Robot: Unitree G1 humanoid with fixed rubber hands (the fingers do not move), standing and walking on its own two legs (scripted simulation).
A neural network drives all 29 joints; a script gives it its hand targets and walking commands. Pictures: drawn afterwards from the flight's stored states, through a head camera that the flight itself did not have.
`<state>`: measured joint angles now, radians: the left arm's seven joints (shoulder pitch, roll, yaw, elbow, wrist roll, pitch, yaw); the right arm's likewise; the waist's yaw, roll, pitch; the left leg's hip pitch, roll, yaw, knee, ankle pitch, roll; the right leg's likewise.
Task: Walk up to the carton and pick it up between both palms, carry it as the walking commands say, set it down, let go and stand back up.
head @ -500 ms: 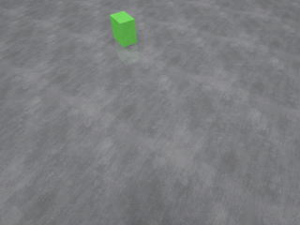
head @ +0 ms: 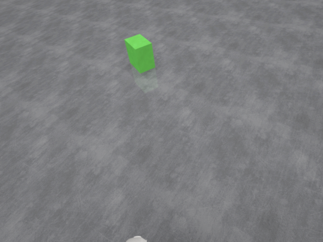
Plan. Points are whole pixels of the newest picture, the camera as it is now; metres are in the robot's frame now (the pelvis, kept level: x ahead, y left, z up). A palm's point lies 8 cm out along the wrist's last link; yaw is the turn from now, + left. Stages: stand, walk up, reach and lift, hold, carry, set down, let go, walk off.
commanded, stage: walk up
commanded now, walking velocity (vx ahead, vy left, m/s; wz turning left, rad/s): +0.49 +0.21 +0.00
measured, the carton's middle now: (140, 53) +2.10 +0.37 -0.64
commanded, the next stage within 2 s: none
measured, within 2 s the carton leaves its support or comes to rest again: neither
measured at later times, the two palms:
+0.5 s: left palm (81, 171) +0.39 +0.33 -0.12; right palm (238, 217) +0.24 -0.17 -0.15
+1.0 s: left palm (91, 159) +0.43 +0.30 -0.12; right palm (213, 113) +0.64 -0.17 -0.14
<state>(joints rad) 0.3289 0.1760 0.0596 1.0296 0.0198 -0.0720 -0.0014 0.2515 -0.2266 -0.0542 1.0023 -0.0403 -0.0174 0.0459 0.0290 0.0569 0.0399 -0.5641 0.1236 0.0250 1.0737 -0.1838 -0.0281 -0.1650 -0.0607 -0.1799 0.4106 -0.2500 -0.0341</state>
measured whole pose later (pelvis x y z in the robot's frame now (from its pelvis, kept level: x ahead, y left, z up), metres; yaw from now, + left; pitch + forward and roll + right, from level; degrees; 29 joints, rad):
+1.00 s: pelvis +0.52 +0.06 +0.00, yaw +1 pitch +0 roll +1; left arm 0.44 0.19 0.07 1.07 0.03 -0.07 0.00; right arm 0.12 -0.23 -0.04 0.96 -0.03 0.00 0.07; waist 0.08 0.04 0.05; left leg -0.57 0.13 0.07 0.73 -0.13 -0.03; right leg -0.07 -0.09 -0.19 0.36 -0.28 0.02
